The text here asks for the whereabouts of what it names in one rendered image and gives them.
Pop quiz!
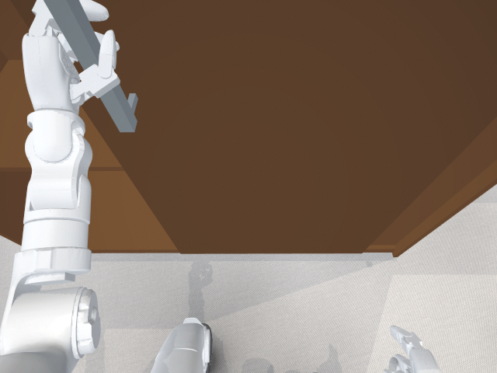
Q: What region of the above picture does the robot left upper arm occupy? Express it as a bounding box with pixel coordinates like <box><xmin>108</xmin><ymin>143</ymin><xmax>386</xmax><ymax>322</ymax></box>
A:
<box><xmin>0</xmin><ymin>287</ymin><xmax>101</xmax><ymax>373</ymax></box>

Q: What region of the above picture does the robot left hand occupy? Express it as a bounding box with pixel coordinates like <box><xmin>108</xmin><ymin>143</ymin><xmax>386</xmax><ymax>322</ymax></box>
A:
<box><xmin>22</xmin><ymin>0</ymin><xmax>120</xmax><ymax>115</ymax></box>

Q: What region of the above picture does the robot right hand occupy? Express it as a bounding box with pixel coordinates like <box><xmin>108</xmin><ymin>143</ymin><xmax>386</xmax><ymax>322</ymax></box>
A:
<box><xmin>384</xmin><ymin>326</ymin><xmax>442</xmax><ymax>373</ymax></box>

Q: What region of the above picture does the handle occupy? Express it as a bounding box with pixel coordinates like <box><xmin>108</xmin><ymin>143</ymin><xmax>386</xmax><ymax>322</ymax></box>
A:
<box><xmin>44</xmin><ymin>0</ymin><xmax>138</xmax><ymax>132</ymax></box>

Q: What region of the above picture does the robot left thigh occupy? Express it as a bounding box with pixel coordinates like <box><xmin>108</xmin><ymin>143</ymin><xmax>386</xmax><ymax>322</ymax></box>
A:
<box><xmin>151</xmin><ymin>323</ymin><xmax>210</xmax><ymax>373</ymax></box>

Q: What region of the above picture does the wardrobe door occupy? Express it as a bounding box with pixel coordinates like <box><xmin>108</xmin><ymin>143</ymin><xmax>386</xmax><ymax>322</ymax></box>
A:
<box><xmin>371</xmin><ymin>117</ymin><xmax>497</xmax><ymax>245</ymax></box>
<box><xmin>10</xmin><ymin>0</ymin><xmax>497</xmax><ymax>254</ymax></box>

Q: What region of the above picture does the left robot forearm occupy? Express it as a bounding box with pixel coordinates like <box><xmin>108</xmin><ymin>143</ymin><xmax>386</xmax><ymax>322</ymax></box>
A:
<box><xmin>0</xmin><ymin>108</ymin><xmax>92</xmax><ymax>355</ymax></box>

